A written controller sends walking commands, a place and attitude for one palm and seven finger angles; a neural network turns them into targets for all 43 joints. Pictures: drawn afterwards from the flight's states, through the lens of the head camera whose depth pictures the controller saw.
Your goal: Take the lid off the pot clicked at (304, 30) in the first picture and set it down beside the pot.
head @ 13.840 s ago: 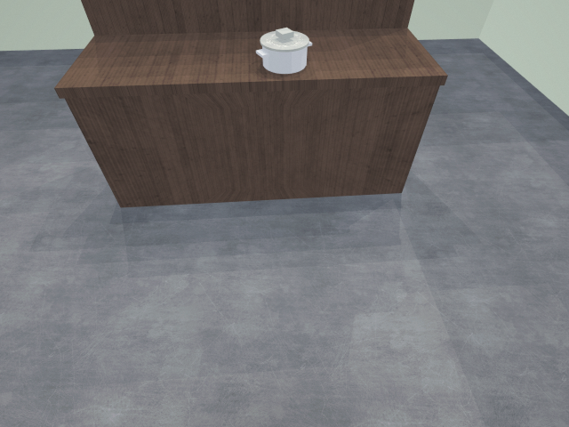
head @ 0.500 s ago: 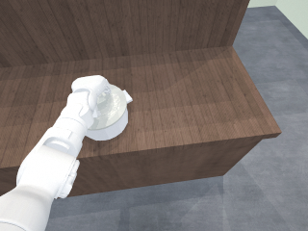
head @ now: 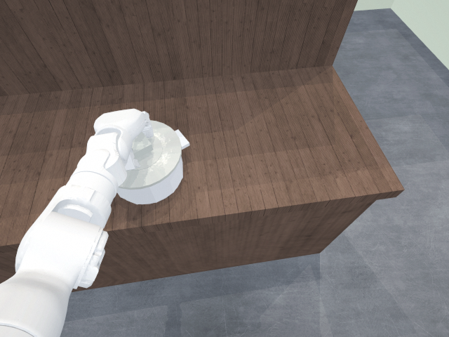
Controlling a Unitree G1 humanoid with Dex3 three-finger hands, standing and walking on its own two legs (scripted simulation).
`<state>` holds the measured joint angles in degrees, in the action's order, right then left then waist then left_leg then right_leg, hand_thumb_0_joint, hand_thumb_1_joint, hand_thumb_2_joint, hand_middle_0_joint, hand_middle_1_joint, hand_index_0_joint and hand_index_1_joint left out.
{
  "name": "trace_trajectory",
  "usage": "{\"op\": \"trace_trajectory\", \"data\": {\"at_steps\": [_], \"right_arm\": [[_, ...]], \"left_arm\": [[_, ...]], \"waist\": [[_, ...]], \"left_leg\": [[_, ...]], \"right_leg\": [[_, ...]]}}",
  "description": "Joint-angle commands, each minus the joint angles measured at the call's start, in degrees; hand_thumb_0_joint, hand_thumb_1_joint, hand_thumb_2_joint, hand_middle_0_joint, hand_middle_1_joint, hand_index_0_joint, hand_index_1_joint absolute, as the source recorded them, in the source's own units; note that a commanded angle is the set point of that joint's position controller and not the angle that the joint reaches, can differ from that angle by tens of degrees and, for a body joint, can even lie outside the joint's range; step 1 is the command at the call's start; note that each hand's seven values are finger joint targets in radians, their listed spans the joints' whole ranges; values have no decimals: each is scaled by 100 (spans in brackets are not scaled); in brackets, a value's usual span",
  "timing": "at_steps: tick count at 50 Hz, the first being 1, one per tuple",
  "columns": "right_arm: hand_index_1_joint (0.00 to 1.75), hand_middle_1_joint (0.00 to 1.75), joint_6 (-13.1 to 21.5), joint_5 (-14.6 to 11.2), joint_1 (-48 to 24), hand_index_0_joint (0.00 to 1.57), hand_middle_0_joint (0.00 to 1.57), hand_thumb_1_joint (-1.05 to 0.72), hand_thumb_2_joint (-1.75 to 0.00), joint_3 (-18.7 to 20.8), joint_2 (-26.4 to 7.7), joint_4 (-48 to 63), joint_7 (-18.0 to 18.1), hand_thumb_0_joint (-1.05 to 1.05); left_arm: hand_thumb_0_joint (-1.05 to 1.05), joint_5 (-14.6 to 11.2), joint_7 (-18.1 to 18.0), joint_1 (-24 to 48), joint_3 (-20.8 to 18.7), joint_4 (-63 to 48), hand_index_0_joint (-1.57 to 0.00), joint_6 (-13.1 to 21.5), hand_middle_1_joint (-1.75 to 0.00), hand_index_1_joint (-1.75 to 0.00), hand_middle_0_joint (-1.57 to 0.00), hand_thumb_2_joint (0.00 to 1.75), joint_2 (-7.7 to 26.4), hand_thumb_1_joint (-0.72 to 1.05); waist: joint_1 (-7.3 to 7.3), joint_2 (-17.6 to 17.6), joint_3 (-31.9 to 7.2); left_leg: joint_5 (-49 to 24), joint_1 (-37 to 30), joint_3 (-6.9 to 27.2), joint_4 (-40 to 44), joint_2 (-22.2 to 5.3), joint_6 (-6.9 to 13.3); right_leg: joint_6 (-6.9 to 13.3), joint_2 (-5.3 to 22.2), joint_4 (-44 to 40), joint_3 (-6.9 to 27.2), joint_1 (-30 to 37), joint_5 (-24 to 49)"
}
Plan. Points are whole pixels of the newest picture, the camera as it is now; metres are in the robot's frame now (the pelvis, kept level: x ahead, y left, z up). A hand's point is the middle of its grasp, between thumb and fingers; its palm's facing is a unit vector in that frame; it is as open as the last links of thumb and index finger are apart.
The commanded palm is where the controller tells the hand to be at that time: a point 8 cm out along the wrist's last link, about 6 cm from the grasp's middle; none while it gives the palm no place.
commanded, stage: close the fingers and squeeze the knob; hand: left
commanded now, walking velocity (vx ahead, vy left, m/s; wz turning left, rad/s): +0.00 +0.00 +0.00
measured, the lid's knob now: (136, 145) +0.50 +0.16 +0.00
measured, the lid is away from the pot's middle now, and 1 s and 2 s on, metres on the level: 0.00 0.00 0.00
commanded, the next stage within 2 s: lift the lid straight up in 1.16 s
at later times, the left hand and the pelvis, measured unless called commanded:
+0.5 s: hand (132, 148) +0.47 +0.16 +0.03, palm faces -0.39 -0.08 -0.92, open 8.4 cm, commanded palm +0.48 +0.16 +0.08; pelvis +0.00 +0.00 +0.00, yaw +0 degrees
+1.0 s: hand (132, 148) +0.47 +0.16 +0.03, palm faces -0.39 -0.09 -0.92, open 8.3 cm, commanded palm +0.48 +0.16 +0.08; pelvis +0.00 +0.00 +0.00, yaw +0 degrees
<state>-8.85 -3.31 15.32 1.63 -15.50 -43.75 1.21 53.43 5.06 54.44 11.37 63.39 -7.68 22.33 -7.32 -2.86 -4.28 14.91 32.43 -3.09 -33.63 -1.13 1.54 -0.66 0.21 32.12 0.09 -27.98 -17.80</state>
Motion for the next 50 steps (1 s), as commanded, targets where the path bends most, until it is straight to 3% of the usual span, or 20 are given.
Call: {"op": "trace_trajectory", "data": {"at_steps": [1,7,9,13,16,18,22,24,25,26,28,32,34,35,39,42,46,47,49,50], "right_arm": [[30,30,123,-18,436,20,20,-90,-90,252,-867,367,58,0],[30,30,117,14,400,20,20,-90,-90,280,-863,360,15,0],[30,30,107,17,428,20,20,-90,-90,277,-892,349,16,0],[30,30,110,8,372,20,20,-90,-90,289,-869,334,1,0],[30,30,100,42,440,20,20,-90,-90,290,-901,341,14,0],[30,30,97,39,361,20,20,-90,-90,286,-852,396,22,0],[30,30,74,7,372,20,20,-90,-90,259,-876,354,15,0],[30,30,83,20,390,20,20,-90,-90,296,-878,346,22,0],[30,30,88,19,372,20,20,-90,-90,282,-843,367,8,0],[30,30,84,18,413,20,20,-90,-90,274,-878,342,12,0],[30,30,81,19,342,20,20,-90,-90,276,-849,367,11,0],[30,30,70,6,362,20,20,-90,-90,259,-873,364,31,0],[30,30,69,10,367,20,20,-90,-90,256,-880,358,47,0],[30,30,75,4,349,20,20,-90,-90,267,-853,356,37,0],[30,30,62,15,363,20,20,-90,-90,249,-895,386,54,0],[30,30,67,-19,337,20,20,-90,-90,251,-866,363,48,0],[30,30,74,2,362,20,20,-90,-90,251,-875,404,49,0],[30,30,76,5,325,20,20,-90,-90,246,-840,434,46,0],[30,30,69,15,336,20,20,-90,-90,271,-854,418,45,0],[30,30,62,6,326,20,20,-90,-90,263,-836,407,35,0]], "left_arm": [[0,133,-278,2801,-165,-921,-51,27,-97,-97,-51,94,1111,5],[0,104,-357,2925,-174,-952,-54,-44,-101,-101,-54,92,1041,12],[0,118,-364,2964,-286,-969,-56,-49,-103,-103,-56,91,1199,14],[0,82,-328,3076,13,-895,-58,-99,-105,-105,-58,89,755,19],[0,112,-375,3085,-334,-1064,-61,-69,-106,-106,-61,87,1206,22],[0,28,-340,2893,-291,-1004,-62,-55,-107,-107,-62,85,1063,25],[0,83,-325,2849,-143,-788,-66,-110,-108,-108,-66,81,991,30],[0,115,-322,3105,-100,-1134,-68,-52,-108,-108,-68,79,945,33],[0,101,-315,2891,-35,-933,-69,-78,-108,-108,-69,77,839,35],[0,126,-335,2860,-184,-893,-70,-80,-108,-108,-70,76,1029,36],[0,46,-305,2900,-159,-980,-69,-71,-107,-107,-69,77,928,35],[0,44,-301,2868,-213,-839,-66,-119,-105,-106,-65,82,1087,33],[0,77,-276,3013,-129,-1008,-66,-81,-104,-106,-64,83,1007,33],[0,54,-258,2887,4,-848,-66,-106,-104,-106,-64,84,804,34],[0,60,-242,2841,-341,-972,-68,-58,-105,-106,-65,85,1265,37],[0,42,-220,2834,-86,-815,-69,-105,-105,-107,-66,86,966,40],[0,111,-245,2869,-364,-1108,-71,-34,-106,-107,-68,88,1324,44],[0,100,-230,2722,-181,-979,-72,-47,-106,-108,-69,88,1058,45],[0,102,-211,2886,-126,-1231,-73,10,-107,-108,-70,89,987,47],[0,98,-230,2702,-85,-901,-73,-38,-107,-108,-70,90,912,48]], "waist": [[-96,37,-2474],[-78,6,-2586],[-74,20,-2671],[-138,108,-2481],[-70,56,-2819],[-56,220,-2833],[-111,264,-2367],[-118,21,-2632],[-88,-31,-2536],[-84,57,-2525],[-68,140,-2543],[-105,308,-2472],[-119,203,-2630],[-140,97,-2462],[-81,321,-2685],[-135,264,-2319],[-33,96,-2732],[-48,77,-2681],[-77,87,-2770],[-88,128,-2499]], "left_leg": [[-2156,-2310,233,-20,141,203],[-2169,-2369,240,-57,108,191],[-2270,-2359,253,-58,128,191],[-2204,-2319,269,-54,87,192],[-2318,-2462,293,-66,104,184],[-2360,-2318,233,-111,137,210],[-2040,-2122,218,-37,122,207],[-2262,-2427,252,-51,113,200],[-2246,-2370,216,-79,133,203],[-2209,-2333,242,-55,124,196],[-2290,-2280,218,-74,119,217],[-2010,-2069,153,-68,149,238],[-2145,-2213,204,-61,155,226],[-2132,-2226,169,-86,145,223],[-2240,-2094,154,-109,189,246],[-1966,-2022,127,-66,149,244],[-2316,-2264,174,-101,173,235],[-2331,-2244,165,-108,176,225],[-2507,-2383,193,-133,150,227],[-2360,-2255,164,-134,146,226]], "right_leg": [[255,-244,-275,-241,58,2125],[258,-233,-249,-259,3,2055],[257,-236,-242,-224,83,2222],[264,-238,-244,-265,-107,2033],[253,-238,-222,-241,78,2196],[247,-214,-228,-198,257,2415],[238,-230,-260,-247,95,2163],[254,-233,-260,-230,50,2237],[260,-239,-267,-232,49,2199],[257,-242,-268,-238,61,2192],[259,-221,-247,-225,154,2323],[221,-210,-279,-187,293,2327],[235,-216,-251,-197,264,2397],[236,-221,-260,-213,125,2295],[221,-200,-237,-143,500,2716],[215,-207,-288,-192,234,2347],[247,-208,-230,-163,417,2633],[246,-215,-217,-183,362,2576],[237,-215,-229,-181,312,2701],[240,-228,-235,-217,211,2514]]}}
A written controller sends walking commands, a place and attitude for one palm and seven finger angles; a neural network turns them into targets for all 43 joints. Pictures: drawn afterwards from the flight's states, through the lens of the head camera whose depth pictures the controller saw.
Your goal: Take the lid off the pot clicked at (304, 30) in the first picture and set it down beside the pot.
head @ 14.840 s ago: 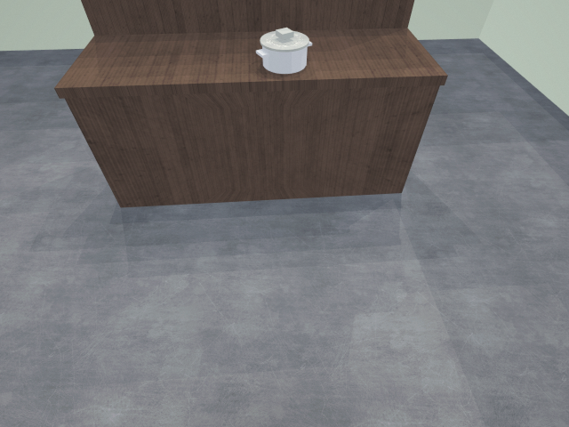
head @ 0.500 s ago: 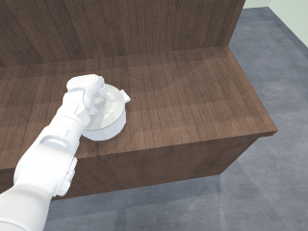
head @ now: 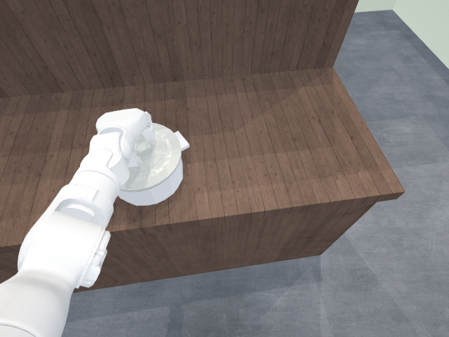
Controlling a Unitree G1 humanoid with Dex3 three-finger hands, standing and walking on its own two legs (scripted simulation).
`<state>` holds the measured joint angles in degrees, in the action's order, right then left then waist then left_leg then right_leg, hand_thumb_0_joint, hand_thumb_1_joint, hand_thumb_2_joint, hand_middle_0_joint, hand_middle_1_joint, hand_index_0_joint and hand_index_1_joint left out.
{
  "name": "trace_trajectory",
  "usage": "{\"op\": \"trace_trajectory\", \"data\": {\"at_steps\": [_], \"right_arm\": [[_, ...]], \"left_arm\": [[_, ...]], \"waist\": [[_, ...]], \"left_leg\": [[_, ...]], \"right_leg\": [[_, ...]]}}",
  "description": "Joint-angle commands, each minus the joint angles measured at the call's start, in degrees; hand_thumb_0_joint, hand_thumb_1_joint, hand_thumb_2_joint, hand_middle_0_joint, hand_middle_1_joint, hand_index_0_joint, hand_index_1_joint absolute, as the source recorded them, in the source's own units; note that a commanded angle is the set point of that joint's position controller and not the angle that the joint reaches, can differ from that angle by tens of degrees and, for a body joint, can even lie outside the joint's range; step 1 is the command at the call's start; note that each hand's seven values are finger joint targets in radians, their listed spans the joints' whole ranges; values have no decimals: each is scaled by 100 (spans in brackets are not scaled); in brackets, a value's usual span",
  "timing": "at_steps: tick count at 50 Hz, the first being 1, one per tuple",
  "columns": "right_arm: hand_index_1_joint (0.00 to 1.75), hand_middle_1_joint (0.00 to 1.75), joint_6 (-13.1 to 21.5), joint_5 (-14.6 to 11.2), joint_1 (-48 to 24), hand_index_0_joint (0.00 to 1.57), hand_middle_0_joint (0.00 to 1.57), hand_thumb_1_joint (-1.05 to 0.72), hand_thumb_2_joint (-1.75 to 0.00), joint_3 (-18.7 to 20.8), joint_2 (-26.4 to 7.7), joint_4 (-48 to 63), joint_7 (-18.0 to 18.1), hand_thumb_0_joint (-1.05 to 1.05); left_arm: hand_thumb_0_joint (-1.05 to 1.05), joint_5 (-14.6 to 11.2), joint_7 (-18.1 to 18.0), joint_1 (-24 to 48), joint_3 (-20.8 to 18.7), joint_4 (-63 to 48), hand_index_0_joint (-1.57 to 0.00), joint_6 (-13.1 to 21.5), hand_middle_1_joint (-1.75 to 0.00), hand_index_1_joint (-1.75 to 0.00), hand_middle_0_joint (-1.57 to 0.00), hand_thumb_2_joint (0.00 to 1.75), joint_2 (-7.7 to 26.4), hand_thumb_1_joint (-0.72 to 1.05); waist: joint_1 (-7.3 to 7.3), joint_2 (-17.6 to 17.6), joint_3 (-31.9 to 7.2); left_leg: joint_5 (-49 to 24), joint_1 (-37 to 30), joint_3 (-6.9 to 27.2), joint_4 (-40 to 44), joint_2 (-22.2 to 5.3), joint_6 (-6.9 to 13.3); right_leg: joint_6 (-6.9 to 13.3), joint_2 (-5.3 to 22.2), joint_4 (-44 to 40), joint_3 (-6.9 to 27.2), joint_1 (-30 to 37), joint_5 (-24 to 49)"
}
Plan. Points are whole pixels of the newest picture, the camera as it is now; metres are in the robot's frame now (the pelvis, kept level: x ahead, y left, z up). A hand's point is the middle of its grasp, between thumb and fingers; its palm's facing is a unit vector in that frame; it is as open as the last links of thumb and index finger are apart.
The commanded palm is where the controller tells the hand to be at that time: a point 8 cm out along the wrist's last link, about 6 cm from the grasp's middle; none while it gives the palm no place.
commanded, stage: close the fingers and squeeze the knob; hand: left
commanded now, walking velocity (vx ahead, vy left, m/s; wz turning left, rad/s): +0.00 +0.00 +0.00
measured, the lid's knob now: (136, 147) +0.50 +0.16 +0.00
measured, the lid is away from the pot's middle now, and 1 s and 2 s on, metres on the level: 0.00 0.00 0.01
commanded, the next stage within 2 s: lift the lid straight up in 0.16 s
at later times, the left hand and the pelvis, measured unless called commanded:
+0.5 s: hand (129, 150) +0.46 +0.16 +0.03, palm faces -0.38 -0.08 -0.92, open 8.2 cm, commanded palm +0.48 +0.16 +0.11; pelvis +0.00 +0.01 +0.00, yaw +0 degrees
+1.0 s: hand (127, 134) +0.47 +0.15 +0.07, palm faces -0.35 -0.10 -0.93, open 8.1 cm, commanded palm +0.48 +0.16 +0.15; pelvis +0.00 +0.00 +0.01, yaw +0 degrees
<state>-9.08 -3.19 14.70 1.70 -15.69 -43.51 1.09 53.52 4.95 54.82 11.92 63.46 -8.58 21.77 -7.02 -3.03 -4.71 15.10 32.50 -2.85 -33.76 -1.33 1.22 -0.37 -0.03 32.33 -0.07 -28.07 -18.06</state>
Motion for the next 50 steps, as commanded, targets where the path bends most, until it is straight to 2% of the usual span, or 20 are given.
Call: {"op": "trace_trajectory", "data": {"at_steps": [1,3,4,6,8,11,15,21,23,27,30,31,32,36,37,41,43,47,49,50], "right_arm": [[30,30,79,-6,405,20,20,-90,-90,260,-853,350,46,0],[30,30,85,4,353,20,20,-90,-90,280,-821,383,45,0],[30,30,84,12,404,20,20,-90,-90,286,-847,368,55,0],[30,30,69,2,372,20,20,-90,-90,245,-838,394,66,0],[30,30,69,-18,304,20,20,-90,-90,255,-806,390,52,0],[30,30,66,-9,354,20,20,-90,-90,234,-861,376,62,0],[30,30,86,-36,308,20,20,-90,-90,211,-839,389,83,0],[30,30,163,-25,330,20,20,-90,-90,249,-797,434,126,0],[30,30,190,-34,278,20,20,-90,-90,261,-761,437,129,0],[30,30,199,-70,315,20,20,-90,-90,213,-844,330,163,0],[30,30,258,-67,234,20,20,-90,-90,209,-796,362,181,0],[30,30,286,-62,267,20,20,-90,-90,225,-807,359,181,0],[30,30,302,-56,213,20,20,-90,-90,226,-761,384,164,0],[30,30,244,-86,215,20,20,-90,-90,163,-861,302,178,0],[30,30,259,-98,155,20,20,-90,-90,149,-829,313,168,0],[30,30,340,-65,155,20,20,-90,-90,172,-825,402,201,0],[30,30,345,-62,97,20,20,-90,-90,165,-778,446,218,0],[30,30,324,-100,62,20,20,-90,-90,141,-809,416,223,0],[30,30,323,-87,29,20,20,-90,-90,138,-808,459,224,0],[30,30,316,-95,-7,20,20,-90,-90,130,-800,457,208,0]], "left_arm": [[0,103,-246,2913,-186,-1143,-74,61,-107,-108,-70,90,1074,49],[0,56,-265,2900,-193,-1201,-75,51,-108,-109,-71,91,982,51],[0,79,-294,2838,-365,-1243,-75,64,-108,-109,-72,92,1230,52],[0,71,-312,2709,-403,-1143,-76,44,-108,-110,-73,93,1292,54],[0,6,-274,2785,-135,-1133,-77,13,-108,-110,-73,94,903,56],[0,69,-336,2831,-478,-1138,-77,5,-109,-110,-74,95,1439,58],[0,70,-323,2934,-372,-1072,-78,-40,-109,-110,-74,95,1363,59],[0,135,-341,3346,-387,-1753,-78,20,-109,-110,-74,95,1418,60],[0,65,-294,3276,-195,-1689,-78,28,-109,-110,-74,95,1096,60],[0,7,-323,3292,-406,-1354,-78,-68,-109,-110,-74,95,1456,60],[0,34,-317,3591,-202,-1740,-78,-54,-109,-110,-74,95,1247,60],[0,83,-326,3609,-302,-1939,-78,-33,-109,-110,-74,95,1364,60],[0,81,-298,3532,-97,-1902,-78,-44,-109,-110,-74,95,1085,60],[0,-17,-245,3233,-347,-1152,-78,-229,-109,-110,-74,95,1383,60],[0,-70,-210,3481,-111,-1288,-78,-258,-109,-110,-74,95,1127,60],[0,11,-137,3799,-344,-1893,-78,-193,-109,-110,-74,95,1479,60],[0,-29,-43,3682,-331,-1892,-78,-164,-109,-110,-74,95,1420,60],[0,5,7,3576,-271,-1594,-78,-238,-109,-110,-74,95,1397,60],[0,27,25,3490,-294,-1643,-78,-257,-109,-110,-74,95,1391,60],[0,-8,57,3571,-176,-1639,-78,-288,-109,-110,-74,95,1260,60]], "waist": [[-127,77,-2520],[-96,165,-2606],[-80,155,-2770],[-59,252,-2730],[-100,253,-2491],[-51,200,-2575],[-78,156,-2414],[-24,-187,-3023],[-57,-109,-2906],[-82,230,-2454],[-72,-123,-2714],[-14,-189,-2942],[-23,-341,-2840],[-52,362,-2275],[-86,282,-2205],[18,19,-2966],[40,119,-2992],[26,256,-2415],[58,204,-2571],[33,194,-2398]], "left_leg": [[-2359,-2320,165,-88,152,252],[-2446,-2343,163,-104,146,271],[-2457,-2424,169,-109,160,266],[-2403,-2291,163,-73,188,260],[-2339,-2202,130,-58,168,270],[-2179,-2191,146,-20,181,269],[-1992,-2102,124,9,171,275],[-2562,-2803,243,24,138,250],[-2764,-2887,270,1,98,255],[-2153,-2513,235,139,121,279],[-2295,-2825,240,167,128,262],[-2455,-3006,293,167,122,243],[-2556,-3080,289,147,109,227],[-1927,-2405,219,268,157,276],[-1842,-2391,194,277,157,286],[-2327,-2952,250,234,176,289],[-2521,-2923,234,195,176,300],[-2114,-2620,182,308,168,301],[-2271,-2707,172,307,217,304],[-2280,-2683,163,293,192,302]], "right_leg": [[212,-202,-268,-192,202,2540],[218,-192,-276,-186,255,2561],[204,-195,-278,-163,367,2666],[205,-191,-258,-164,471,2706],[208,-179,-279,-179,356,2638],[202,-177,-303,-151,456,2556],[200,-165,-317,-160,396,2385],[225,-187,-343,-185,444,2562],[228,-200,-370,-210,318,2521],[201,-184,-449,-212,410,2300],[219,-171,-445,-208,421,2350],[230,-184,-439,-209,454,2405],[241,-183,-442,-247,332,2345],[193,-179,-533,-215,505,2226],[193,-156,-529,-220,473,2214],[208,-147,-516,-164,756,2586],[204,-129,-515,-145,884,2804],[196,-128,-589,-193,772,2554],[203,-137,-599,-153,891,2748],[204,-123,-595,-176,815,2745]]}}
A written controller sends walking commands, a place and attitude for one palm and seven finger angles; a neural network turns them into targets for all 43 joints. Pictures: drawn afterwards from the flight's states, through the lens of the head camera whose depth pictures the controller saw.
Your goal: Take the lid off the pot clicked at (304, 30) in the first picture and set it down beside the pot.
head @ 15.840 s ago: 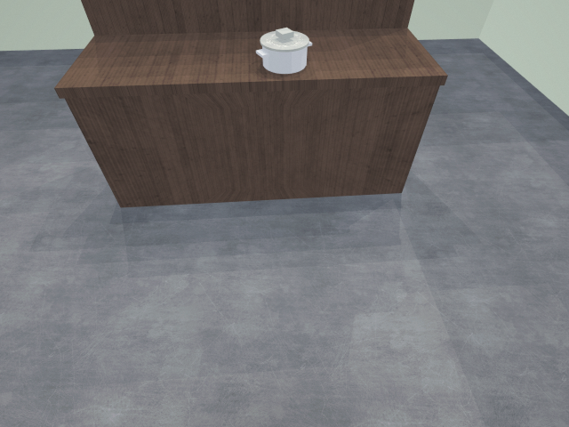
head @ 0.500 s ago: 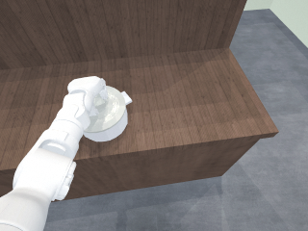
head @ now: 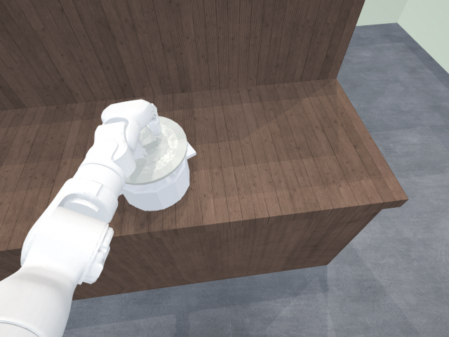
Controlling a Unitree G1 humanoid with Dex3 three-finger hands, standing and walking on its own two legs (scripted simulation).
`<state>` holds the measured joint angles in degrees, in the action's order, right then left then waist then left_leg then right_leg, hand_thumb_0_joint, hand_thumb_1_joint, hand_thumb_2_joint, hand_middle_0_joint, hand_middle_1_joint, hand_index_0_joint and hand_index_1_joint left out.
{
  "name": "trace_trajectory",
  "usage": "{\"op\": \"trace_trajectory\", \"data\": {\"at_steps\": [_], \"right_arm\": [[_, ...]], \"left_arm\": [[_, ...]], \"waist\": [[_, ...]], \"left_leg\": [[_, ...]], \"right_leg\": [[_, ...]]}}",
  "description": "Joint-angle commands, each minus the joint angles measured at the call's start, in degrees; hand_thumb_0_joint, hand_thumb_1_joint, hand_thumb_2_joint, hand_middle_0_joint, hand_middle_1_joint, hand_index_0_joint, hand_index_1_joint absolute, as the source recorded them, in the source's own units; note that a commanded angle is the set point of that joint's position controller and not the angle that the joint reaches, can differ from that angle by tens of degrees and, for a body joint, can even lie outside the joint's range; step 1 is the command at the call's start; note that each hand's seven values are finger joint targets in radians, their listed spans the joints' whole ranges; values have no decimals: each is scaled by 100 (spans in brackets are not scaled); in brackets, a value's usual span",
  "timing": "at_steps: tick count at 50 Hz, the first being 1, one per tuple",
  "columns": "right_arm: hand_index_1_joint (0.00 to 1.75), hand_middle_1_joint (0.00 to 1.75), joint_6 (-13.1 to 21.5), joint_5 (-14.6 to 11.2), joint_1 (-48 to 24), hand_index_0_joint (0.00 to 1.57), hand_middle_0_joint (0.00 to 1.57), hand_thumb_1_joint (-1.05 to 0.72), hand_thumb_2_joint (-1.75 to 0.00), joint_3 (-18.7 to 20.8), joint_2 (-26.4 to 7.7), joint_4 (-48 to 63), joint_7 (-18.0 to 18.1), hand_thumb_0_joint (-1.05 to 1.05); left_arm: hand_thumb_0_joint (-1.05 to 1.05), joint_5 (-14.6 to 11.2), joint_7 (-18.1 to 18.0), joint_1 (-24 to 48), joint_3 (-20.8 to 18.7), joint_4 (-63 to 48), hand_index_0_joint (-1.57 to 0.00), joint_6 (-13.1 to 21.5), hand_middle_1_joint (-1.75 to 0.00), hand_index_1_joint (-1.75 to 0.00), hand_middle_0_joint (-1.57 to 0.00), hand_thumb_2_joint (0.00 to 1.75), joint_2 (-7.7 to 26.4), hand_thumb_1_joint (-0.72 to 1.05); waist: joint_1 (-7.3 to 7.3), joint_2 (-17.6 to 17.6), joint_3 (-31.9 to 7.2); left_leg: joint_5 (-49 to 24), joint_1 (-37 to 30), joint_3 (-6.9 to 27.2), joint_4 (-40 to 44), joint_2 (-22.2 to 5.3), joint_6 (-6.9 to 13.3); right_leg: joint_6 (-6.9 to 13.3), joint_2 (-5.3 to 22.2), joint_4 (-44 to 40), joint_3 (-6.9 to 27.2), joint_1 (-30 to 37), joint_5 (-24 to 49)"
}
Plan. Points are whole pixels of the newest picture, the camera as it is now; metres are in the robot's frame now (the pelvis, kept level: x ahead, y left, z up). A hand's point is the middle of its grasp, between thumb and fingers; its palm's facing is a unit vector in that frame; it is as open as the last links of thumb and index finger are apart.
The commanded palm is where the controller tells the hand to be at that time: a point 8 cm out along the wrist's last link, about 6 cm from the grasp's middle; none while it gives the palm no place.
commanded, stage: lift the lid straight up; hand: left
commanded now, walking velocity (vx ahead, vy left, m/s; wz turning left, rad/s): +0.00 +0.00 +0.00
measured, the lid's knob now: (142, 140) +0.50 +0.15 +0.04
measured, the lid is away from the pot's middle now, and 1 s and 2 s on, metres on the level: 0.00 0.01 0.07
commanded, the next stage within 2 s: move the lid sideways beside the pot in 1.26 s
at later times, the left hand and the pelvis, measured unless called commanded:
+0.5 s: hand (134, 127) +0.47 +0.15 +0.11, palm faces -0.31 -0.09 -0.95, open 8.1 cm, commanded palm +0.48 +0.15 +0.18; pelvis +0.00 +0.00 +0.00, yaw +1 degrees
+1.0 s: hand (123, 111) +0.47 +0.15 +0.15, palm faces -0.29 -0.09 -0.95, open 8.1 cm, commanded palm +0.48 +0.16 +0.22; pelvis -0.01 +0.00 +0.00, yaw +1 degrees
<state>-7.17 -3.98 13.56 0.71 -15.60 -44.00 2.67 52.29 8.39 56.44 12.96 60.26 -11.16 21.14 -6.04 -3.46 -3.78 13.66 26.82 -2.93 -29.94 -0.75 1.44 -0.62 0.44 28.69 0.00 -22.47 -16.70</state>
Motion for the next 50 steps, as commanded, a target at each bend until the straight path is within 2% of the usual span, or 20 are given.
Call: {"op": "trace_trajectory", "data": {"at_steps": [1,4,7,8,9,14,16,18,20,22,24,27,33,36,37,42,43,46,48,50], "right_arm": [[30,30,138,-11,104,20,20,-90,-90,244,-814,518,43,0],[30,30,144,11,49,20,20,-90,-90,255,-787,584,24,0],[30,30,101,-18,-8,20,20,-90,-90,228,-785,550,20,0],[30,30,125,-21,-40,20,20,-90,-90,238,-775,559,26,0],[30,30,128,-7,-9,20,20,-90,-90,231,-821,556,43,0],[30,30,196,3,-99,20,20,-90,-90,194,-767,615,74,0],[30,30,192,2,-143,20,20,-90,-90,191,-744,629,43,0],[30,30,155,13,-178,20,20,-90,-90,192,-736,663,16,0],[30,30,86,-24,-214,20,20,-90,-90,141,-776,597,12,0],[30,30,95,-38,-279,20,20,-90,-90,150,-768,613,4,0],[30,30,129,-14,-315,20,20,-90,-90,141,-785,681,22,0],[30,30,176,-12,-313,20,20,-90,-90,141,-737,689,37,0],[30,30,187,-13,-324,20,20,-90,-90,100,-763,695,68,0],[30,30,192,-22,-373,20,20,-90,-90,74,-767,687,68,0],[30,30,184,-34,-409,20,20,-90,-90,74,-752,693,68,0],[30,30,232,-12,-419,20,20,-90,-90,80,-747,763,34,0],[30,30,239,-6,-452,20,20,-90,-90,83,-737,798,46,0],[30,30,193,-40,-397,20,20,-90,-90,55,-807,713,53,0],[30,30,270,-35,-465,20,20,-90,-90,72,-765,789,56,0],[30,30,309,-21,-397,20,20,-90,-90,78,-788,758,48,0]], "left_arm": [[0,120,-270,3591,-295,-1624,-78,-5,-109,-110,-74,95,1371,60],[0,121,-208,3601,-288,-1835,-78,31,-109,-110,-74,95,1325,60],[0,70,-154,3511,-100,-1485,-78,-68,-109,-110,-74,95,1112,60],[0,35,-131,3704,-159,-1670,-78,-51,-109,-110,-74,95,1152,60],[0,88,-159,3672,-393,-1634,-78,-63,-109,-110,-74,95,1481,60],[0,97,-131,3976,-316,-2038,-78,-25,-109,-110,-74,95,1448,60],[0,134,-120,3851,-235,-2042,-78,-51,-109,-110,-74,95,1328,60],[0,100,-88,3523,-302,-1738,-78,-123,-109,-110,-74,95,1304,60],[0,73,-69,3467,-259,-1294,-78,-275,-109,-110,-74,95,1300,60],[0,43,-18,3723,-90,-1422,-78,-350,-109,-110,-74,95,1123,60],[0,81,33,4069,-319,-1895,-78,-286,-109,-110,-74,95,1483,60],[0,81,130,4280,-46,-2057,-78,-238,-109,-110,-74,95,1199,60],[0,7,204,3996,-342,-1777,-78,-227,-109,-110,-74,95,1501,60],[0,95,180,4220,-325,-1849,-78,-301,-109,-110,-74,95,1600,60],[0,104,198,4107,-240,-1670,-78,-348,-109,-110,-74,95,1476,60],[0,105,310,4346,-221,-1949,-78,-344,-109,-110,-74,95,1502,60],[0,83,351,4318,-285,-2014,-78,-302,-109,-110,-74,95,1544,60],[0,77,434,4199,-286,-1586,-78,-411,-109,-110,-74,95,1629,60],[0,20,503,4557,-140,-1990,-78,-344,-109,-110,-74,95,1429,60],[0,51,524,4715,-115,-2061,-78,-304,-109,-110,-74,95,1476,60]], "waist": [[-46,77,-2704],[7,-22,-2939],[-57,229,-2522],[-42,333,-2557],[-4,354,-2690],[29,148,-2976],[53,54,-2912],[93,340,-2767],[60,574,-2284],[22,479,-2273],[82,307,-2761],[24,111,-2834],[113,622,-2598],[116,450,-2562],[102,455,-2408],[131,196,-2687],[149,286,-2775],[106,554,-2421],[98,404,-2584],[76,191,-2648]], "left_leg": [[-2222,-2300,207,-72,137,263],[-2519,-2545,279,-99,133,250],[-2150,-2302,219,-46,124,264],[-2238,-2281,227,-59,116,282],[-2185,-2312,222,-29,145,289],[-2418,-2591,290,-10,156,275],[-2581,-2710,323,-25,148,248],[-2550,-2459,282,-23,150,263],[-2038,-2049,216,83,167,266],[-1888,-2118,198,112,174,275],[-2131,-2357,252,88,202,277],[-2254,-2688,322,79,162,265],[-2060,-2281,258,164,202,310],[-1944,-2326,259,218,228,296],[-1851,-2263,241,228,219,289],[-2093,-2572,320,208,223,277],[-2228,-2539,331,187,213,284],[-1839,-2307,293,293,227,296],[-2028,-2476,308,251,221,313],[-2172,-2752,386,236,211,284]], "right_leg": [[230,-174,-221,-187,264,2616],[246,-180,-201,-199,328,2698],[224,-180,-263,-225,218,2459],[230,-163,-256,-217,297,2585],[221,-176,-270,-188,416,2627],[227,-154,-238,-193,500,2737],[243,-169,-233,-229,393,2703],[246,-159,-261,-219,518,2774],[222,-149,-313,-230,494,2567],[216,-137,-346,-216,433,2484],[233,-114,-292,-174,675,2717],[231,-125,-306,-234,466,2496],[221,-94,-375,-190,747,2659],[223,-97,-380,-186,726,2609],[222,-91,-411,-189,664,2479],[243,-95,-393,-210,691,2530],[255,-82,-382,-202,774,2623],[216,-95,-467,-211,725,2431],[236,-73,-451,-208,689,2523],[242,-98,-433,-249,553,2436]]}}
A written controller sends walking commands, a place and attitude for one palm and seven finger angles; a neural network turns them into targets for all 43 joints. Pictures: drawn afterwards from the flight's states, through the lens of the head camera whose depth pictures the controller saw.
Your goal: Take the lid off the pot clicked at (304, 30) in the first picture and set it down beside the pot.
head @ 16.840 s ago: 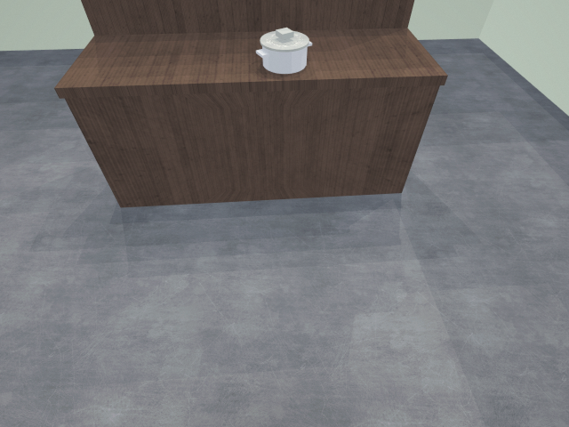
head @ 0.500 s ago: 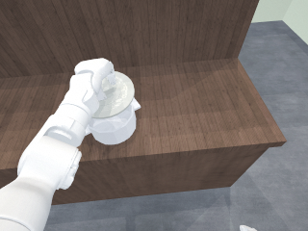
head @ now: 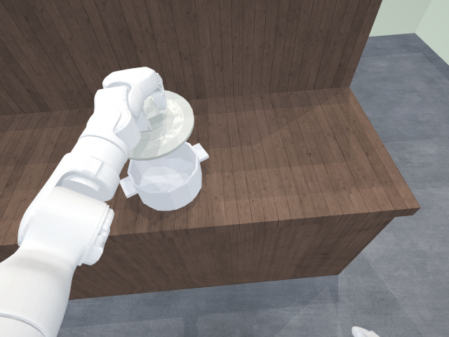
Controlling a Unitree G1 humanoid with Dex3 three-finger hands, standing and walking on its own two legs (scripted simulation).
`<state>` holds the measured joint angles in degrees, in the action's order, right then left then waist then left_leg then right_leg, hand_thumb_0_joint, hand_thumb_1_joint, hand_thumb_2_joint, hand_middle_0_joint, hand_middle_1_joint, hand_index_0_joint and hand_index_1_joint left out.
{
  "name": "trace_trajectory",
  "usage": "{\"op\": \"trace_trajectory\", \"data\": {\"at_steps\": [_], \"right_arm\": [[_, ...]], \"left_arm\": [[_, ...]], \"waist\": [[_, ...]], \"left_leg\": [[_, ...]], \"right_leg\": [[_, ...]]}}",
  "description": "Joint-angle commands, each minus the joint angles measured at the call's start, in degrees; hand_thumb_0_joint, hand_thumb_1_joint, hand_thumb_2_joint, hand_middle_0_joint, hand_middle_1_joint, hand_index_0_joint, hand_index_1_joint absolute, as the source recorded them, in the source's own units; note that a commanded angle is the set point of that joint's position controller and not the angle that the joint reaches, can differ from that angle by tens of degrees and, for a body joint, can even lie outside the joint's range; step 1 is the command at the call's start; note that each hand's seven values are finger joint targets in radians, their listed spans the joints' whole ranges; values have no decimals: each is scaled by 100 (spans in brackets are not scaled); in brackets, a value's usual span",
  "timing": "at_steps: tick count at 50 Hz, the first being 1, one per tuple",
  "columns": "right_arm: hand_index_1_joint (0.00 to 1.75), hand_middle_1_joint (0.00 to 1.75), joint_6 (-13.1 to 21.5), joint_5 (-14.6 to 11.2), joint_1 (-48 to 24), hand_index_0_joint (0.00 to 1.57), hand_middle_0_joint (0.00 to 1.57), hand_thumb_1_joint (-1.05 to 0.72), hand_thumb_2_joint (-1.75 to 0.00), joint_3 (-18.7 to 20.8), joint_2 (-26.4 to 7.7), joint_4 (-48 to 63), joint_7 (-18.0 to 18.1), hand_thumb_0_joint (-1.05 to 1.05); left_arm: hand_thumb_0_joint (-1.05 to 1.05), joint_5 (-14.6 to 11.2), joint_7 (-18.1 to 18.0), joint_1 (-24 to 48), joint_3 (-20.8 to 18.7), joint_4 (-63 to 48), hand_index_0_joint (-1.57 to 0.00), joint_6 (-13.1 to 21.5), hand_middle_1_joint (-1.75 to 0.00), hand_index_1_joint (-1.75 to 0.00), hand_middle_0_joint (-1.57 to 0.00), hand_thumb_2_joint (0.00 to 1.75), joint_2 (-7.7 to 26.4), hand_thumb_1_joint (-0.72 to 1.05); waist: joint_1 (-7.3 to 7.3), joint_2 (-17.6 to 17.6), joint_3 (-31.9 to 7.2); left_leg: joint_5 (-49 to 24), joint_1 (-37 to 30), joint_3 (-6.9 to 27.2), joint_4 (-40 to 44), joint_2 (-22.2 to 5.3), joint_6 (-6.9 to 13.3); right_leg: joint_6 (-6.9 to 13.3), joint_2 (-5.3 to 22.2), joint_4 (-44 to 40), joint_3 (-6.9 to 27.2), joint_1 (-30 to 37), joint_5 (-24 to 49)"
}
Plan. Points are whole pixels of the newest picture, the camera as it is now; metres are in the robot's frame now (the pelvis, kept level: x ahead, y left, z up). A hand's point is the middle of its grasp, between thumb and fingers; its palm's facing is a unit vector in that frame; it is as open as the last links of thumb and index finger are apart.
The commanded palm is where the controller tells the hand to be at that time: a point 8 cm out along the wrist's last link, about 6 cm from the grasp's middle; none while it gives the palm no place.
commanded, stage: lift the lid straight up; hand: left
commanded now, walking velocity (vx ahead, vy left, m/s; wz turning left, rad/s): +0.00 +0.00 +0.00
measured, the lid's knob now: (146, 113) +0.51 +0.14 +0.12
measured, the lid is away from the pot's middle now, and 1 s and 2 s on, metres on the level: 0.01 0.07 0.20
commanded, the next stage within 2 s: move the lid sideways beside the pot in 0.26 s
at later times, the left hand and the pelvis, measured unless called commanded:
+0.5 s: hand (133, 109) +0.49 +0.15 +0.15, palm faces -0.29 -0.08 -0.95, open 8.0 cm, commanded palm +0.49 +0.17 +0.22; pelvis +0.00 +0.01 +0.00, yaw +0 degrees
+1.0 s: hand (99, 117) +0.47 +0.21 +0.15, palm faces -0.33 -0.09 -0.94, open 8.0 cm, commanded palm +0.48 +0.22 +0.22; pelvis +0.00 +0.01 +0.00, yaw +0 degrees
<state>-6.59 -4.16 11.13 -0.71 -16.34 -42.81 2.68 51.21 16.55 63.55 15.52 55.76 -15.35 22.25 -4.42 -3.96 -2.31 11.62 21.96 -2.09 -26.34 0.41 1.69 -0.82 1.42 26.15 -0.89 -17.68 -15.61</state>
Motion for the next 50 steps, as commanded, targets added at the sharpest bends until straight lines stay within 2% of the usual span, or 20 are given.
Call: {"op": "trace_trajectory", "data": {"at_steps": [1,3,5,7,8,9,11,14,18,22,25,29,31,34,36,38,41,44,47,50], "right_arm": [[30,30,276,6,-122,20,20,-90,-90,227,-710,615,42,0],[30,30,316,22,-115,20,20,-90,-90,237,-680,646,41,0],[30,30,236,5,-25,20,20,-90,-90,219,-777,514,38,0],[30,30,221,-26,-71,20,20,-90,-90,189,-782,489,38,0],[30,30,256,-2,-101,20,20,-90,-90,198,-768,539,45,0],[30,30,265,10,-103,20,20,-90,-90,207,-783,582,40,0],[30,30,280,41,-99,20,20,-90,-90,208,-731,646,44,0],[30,30,238,42,-31,20,20,-90,-90,217,-742,599,23,0],[30,30,214,22,-112,20,20,-90,-90,207,-740,676,24,0],[30,30,214,40,-69,20,20,-90,-90,226,-731,675,14,0],[30,30,185,37,-35,20,20,-90,-90,236,-767,683,12,0],[30,30,177,38,-73,20,20,-90,-90,255,-755,722,6,0],[30,30,153,29,-60,20,20,-90,-90,256,-789,718,3,0],[30,30,122,-12,-69,20,20,-90,-90,221,-814,683,39,0],[30,30,135,-15,-82,20,20,-90,-90,216,-820,722,55,0],[30,30,184,-13,-124,20,20,-90,-90,223,-769,787,76,0],[30,30,153,-6,-44,20,20,-90,-90,226,-813,757,87,0],[30,30,126,-38,-41,20,20,-90,-90,211,-834,716,110,0],[30,30,121,-65,-44,20,20,-90,-90,195,-864,713,123,0],[30,30,142,-64,-35,20,20,-90,-90,206,-864,732,140,0]], "left_arm": [[0,169,-279,4074,-342,-1705,-78,135,-109,-110,-74,95,1338,60],[0,119,-217,3933,-306,-1638,-78,166,-109,-110,-74,95,1214,60],[0,126,-195,3640,-517,-1045,-78,63,-109,-110,-74,95,1481,60],[0,73,-153,3718,-308,-879,-78,1,-109,-110,-74,95,1235,60],[0,87,-132,3837,-403,-1091,-78,54,-109,-110,-74,95,1319,60],[0,169,-152,3998,-535,-1354,-78,99,-109,-110,-74,95,1567,60],[0,247,-171,4055,-509,-1495,-78,176,-109,-110,-74,95,1567,60],[0,262,-157,3770,-554,-1238,-78,173,-109,-110,-74,95,1557,60],[0,182,-162,3743,-593,-1244,-78,162,-109,-110,-74,95,1576,60],[0,306,-199,3924,-579,-1504,-78,209,-109,-110,-74,95,1649,60],[0,325,-192,3781,-784,-1463,-78,241,-109,-110,-74,95,1926,60],[0,276,-114,3745,-634,-1584,-78,292,-109,-110,-74,95,1727,60],[0,299,-101,3656,-843,-1538,-78,312,-109,-110,-74,95,2035,60],[0,234,9,3490,-785,-1267,-78,329,-109,-110,-74,95,2012,60],[0,257,22,3724,-831,-1533,-78,395,-109,-110,-74,95,2175,60],[0,245,83,3787,-705,-1755,-78,502,-109,-110,-74,95,2039,60],[0,274,104,3555,-979,-1702,-78,594,-109,-110,-74,95,2399,60],[0,235,155,3266,-898,-1362,-78,637,-109,-110,-74,95,2309,60],[0,224,175,3321,-977,-1327,-78,639,-109,-110,-74,95,2512,60],[0,249,215,3635,-835,-1639,-78,731,-109,-110,-74,95,2451,60]], "waist": [[-89,172,-2920],[-79,321,-2917],[-75,617,-2505],[-127,727,-2219],[-78,755,-2479],[-65,534,-2720],[-58,290,-3054],[-50,402,-2765],[-38,569,-2768],[-32,195,-2917],[-8,259,-2896],[-29,219,-2947],[0,254,-2950],[-33,526,-2574],[-22,327,-2692],[-36,157,-2815],[10,195,-2795],[-40,294,-2465],[-6,406,-2306],[-51,50,-2559]], "left_leg": [[-2073,-2412,323,-135,93,255],[-2240,-2387,325,-180,97,271],[-1831,-2000,265,-85,97,270],[-1467,-1775,234,-11,108,274],[-1650,-1820,235,-43,111,287],[-1791,-2039,237,-71,116,277],[-2100,-2293,294,-118,140,269],[-2218,-2173,281,-157,94,263],[-2117,-2010,266,-96,106,269],[-2349,-2355,324,-124,77,243],[-2344,-2315,335,-112,64,242],[-2479,-2412,323,-159,69,253],[-2421,-2404,339,-139,73,258],[-2044,-2057,255,-92,87,295],[-1946,-2170,280,-60,100,299],[-2187,-2322,308,-124,102,304],[-2155,-2377,335,-94,78,301],[-1977,-2153,258,-91,76,312],[-1611,-1947,232,-16,86,330],[-1839,-2234,278,-53,73,308]], "right_leg": [[261,-206,-180,-159,58,2345],[265,-207,-192,-165,73,2454],[240,-205,-229,-175,72,2295],[226,-193,-278,-176,-35,2060],[243,-172,-233,-158,119,2250],[244,-171,-210,-120,188,2381],[263,-183,-177,-121,238,2505],[264,-200,-201,-145,140,2560],[268,-185,-227,-135,254,2538],[282,-212,-200,-171,104,2452],[283,-217,-218,-166,154,2431],[274,-214,-220,-167,124,2493],[278,-217,-237,-159,169,2438],[259,-198,-293,-159,206,2396],[267,-198,-313,-153,208,2262],[282,-184,-325,-141,172,2331],[275,-207,-334,-167,211,2240],[266,-201,-382,-162,128,2202],[259,-197,-424,-161,181,2004],[274,-203,-392,-175,103,2013]]}}
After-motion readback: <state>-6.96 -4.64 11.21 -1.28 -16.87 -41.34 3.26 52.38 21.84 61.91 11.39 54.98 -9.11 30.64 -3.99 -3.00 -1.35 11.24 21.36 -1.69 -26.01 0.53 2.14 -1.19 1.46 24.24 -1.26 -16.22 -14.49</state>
